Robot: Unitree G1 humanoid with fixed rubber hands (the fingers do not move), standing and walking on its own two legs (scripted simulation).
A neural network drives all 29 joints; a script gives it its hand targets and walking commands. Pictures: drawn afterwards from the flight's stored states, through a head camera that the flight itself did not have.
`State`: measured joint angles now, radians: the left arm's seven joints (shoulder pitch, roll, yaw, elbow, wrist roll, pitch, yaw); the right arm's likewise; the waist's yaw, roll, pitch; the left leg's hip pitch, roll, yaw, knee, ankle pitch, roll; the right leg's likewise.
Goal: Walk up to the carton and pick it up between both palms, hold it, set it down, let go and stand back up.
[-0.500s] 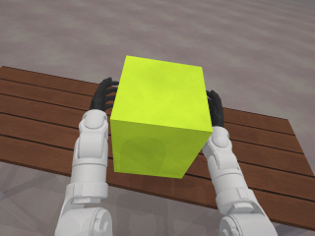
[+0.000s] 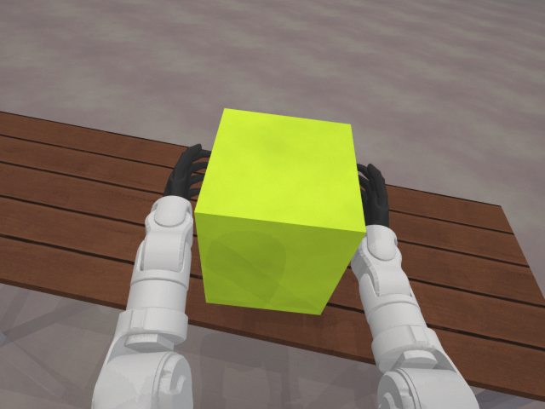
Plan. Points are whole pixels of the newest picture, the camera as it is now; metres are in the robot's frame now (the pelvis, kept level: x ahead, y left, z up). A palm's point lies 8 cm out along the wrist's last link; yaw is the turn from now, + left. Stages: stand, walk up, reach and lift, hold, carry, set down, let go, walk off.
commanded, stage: set down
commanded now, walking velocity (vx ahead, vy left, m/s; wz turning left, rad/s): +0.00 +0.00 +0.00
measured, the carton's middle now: (275, 217) +0.40 -0.02 +0.08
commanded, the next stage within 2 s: none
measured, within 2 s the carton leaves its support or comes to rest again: neither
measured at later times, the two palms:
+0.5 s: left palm (192, 201) +0.40 +0.12 +0.11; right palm (376, 223) +0.37 -0.17 +0.11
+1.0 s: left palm (198, 206) +0.42 +0.11 +0.08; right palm (372, 232) +0.37 -0.18 +0.08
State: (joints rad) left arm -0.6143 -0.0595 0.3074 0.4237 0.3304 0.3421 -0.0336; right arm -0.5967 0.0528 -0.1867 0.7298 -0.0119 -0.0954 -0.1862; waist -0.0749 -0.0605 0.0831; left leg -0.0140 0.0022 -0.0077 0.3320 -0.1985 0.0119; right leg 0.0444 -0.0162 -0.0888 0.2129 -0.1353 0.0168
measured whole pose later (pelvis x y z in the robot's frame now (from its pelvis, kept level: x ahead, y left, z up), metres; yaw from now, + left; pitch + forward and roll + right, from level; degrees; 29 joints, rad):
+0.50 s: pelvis +0.00 -0.01 +0.00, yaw -1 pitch -4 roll -1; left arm -0.68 -0.05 0.37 0.67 0.34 0.21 -0.03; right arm -0.64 0.08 -0.32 0.85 -0.12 -0.15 -0.16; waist -0.06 -0.06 0.05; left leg -0.05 0.01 0.02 0.30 -0.18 0.01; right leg -0.01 -0.01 -0.08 0.20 -0.13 0.01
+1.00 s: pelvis +0.01 +0.00 +0.00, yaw -2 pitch +0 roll -1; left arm -0.72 -0.04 0.40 0.83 0.34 0.09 -0.03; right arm -0.63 0.12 -0.45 0.88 -0.23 -0.21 -0.15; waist -0.06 -0.05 0.02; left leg -0.12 0.02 0.04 0.31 -0.19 0.01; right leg -0.08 -0.01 -0.07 0.20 -0.12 0.01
